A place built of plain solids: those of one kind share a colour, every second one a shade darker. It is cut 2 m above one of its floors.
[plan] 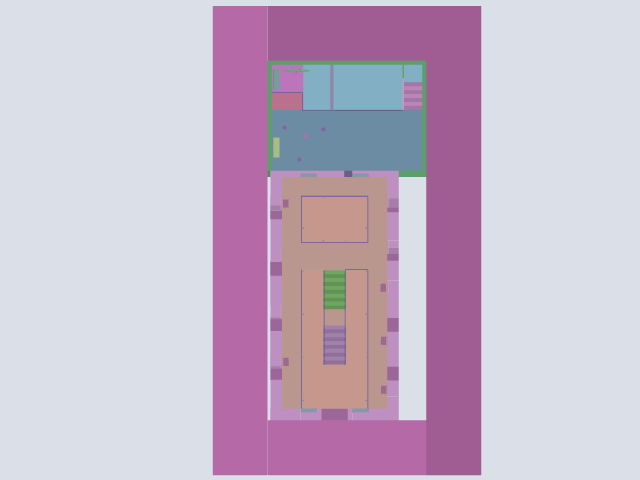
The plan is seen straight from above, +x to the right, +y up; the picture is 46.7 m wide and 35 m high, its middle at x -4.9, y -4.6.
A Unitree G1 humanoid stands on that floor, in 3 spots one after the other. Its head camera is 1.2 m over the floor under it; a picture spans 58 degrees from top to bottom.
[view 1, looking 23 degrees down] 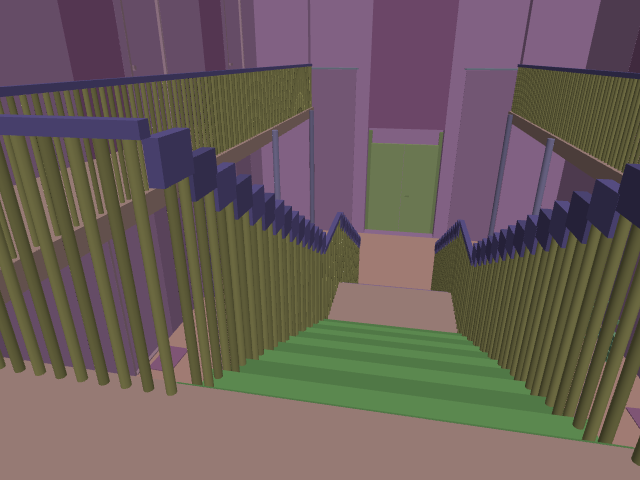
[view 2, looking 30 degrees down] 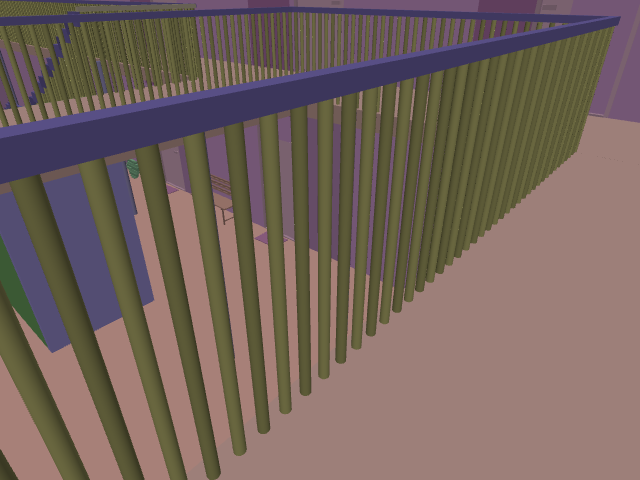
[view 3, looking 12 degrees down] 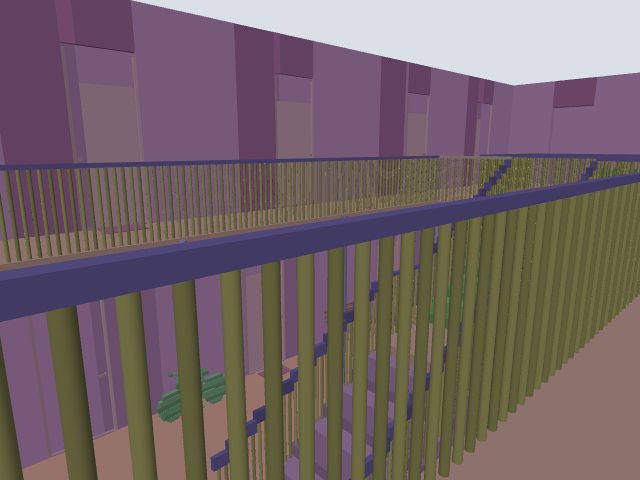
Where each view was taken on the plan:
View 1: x -3.83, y -5.57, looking -79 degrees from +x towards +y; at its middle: rail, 4.19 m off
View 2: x -2.07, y -0.69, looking -139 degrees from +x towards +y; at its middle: bar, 1.26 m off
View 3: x -0.69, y -15.70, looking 137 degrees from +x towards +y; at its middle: rail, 0.96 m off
